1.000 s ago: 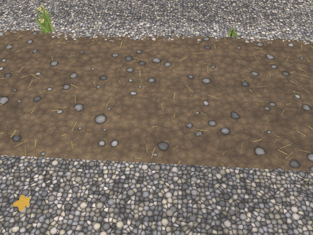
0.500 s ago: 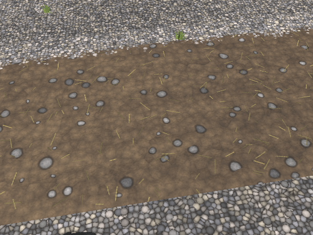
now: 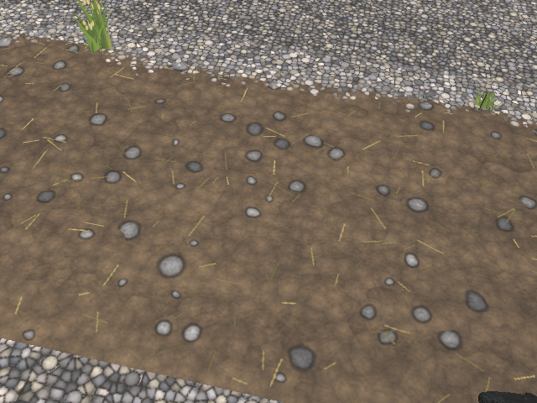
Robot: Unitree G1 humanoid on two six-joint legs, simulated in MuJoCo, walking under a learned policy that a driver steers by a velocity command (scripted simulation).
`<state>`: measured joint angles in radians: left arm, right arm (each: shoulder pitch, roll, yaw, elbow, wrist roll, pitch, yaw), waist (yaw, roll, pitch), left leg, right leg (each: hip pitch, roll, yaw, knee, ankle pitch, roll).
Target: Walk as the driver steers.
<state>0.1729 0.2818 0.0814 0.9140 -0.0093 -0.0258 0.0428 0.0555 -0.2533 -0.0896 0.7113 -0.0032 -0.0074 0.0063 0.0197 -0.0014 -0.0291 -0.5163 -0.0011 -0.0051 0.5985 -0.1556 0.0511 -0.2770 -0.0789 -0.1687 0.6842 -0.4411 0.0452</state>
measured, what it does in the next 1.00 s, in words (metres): steps on the spot: right foot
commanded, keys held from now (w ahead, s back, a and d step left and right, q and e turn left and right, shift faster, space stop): no key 1.00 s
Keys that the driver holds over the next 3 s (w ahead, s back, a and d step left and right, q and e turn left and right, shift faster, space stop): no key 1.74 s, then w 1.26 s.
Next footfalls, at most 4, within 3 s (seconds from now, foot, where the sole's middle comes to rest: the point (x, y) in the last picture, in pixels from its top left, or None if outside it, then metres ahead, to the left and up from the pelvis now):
0.36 right None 0.08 -0.14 -0.76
2.40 left None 0.46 0.10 -0.76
2.94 right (322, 296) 0.78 -0.13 -0.76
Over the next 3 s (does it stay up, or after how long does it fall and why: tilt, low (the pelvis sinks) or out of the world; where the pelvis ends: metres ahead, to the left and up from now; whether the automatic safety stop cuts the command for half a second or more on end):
stays up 0.63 -0.04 0.00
